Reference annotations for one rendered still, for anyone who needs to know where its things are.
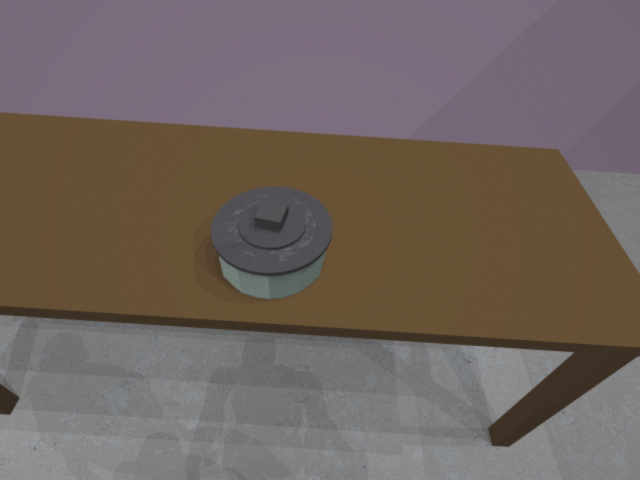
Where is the table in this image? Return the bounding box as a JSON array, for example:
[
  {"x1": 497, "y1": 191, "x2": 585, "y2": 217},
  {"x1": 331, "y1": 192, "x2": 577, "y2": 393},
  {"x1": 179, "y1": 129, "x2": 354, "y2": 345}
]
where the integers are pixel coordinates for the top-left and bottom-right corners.
[{"x1": 0, "y1": 112, "x2": 640, "y2": 447}]

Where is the pot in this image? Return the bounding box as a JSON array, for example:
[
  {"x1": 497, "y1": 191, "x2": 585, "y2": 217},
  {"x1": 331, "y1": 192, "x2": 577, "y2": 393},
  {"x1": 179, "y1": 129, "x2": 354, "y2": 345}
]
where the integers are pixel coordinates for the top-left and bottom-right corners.
[{"x1": 219, "y1": 251, "x2": 326, "y2": 299}]

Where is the knob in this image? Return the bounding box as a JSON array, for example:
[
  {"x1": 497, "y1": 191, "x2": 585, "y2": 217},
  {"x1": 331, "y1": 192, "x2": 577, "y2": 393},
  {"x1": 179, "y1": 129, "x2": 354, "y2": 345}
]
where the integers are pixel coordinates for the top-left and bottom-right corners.
[{"x1": 254, "y1": 200, "x2": 289, "y2": 231}]

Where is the lid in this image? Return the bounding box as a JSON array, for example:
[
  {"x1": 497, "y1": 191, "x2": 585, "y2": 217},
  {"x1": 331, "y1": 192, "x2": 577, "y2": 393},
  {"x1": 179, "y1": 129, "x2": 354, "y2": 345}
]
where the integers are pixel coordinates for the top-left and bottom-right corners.
[{"x1": 211, "y1": 186, "x2": 333, "y2": 276}]

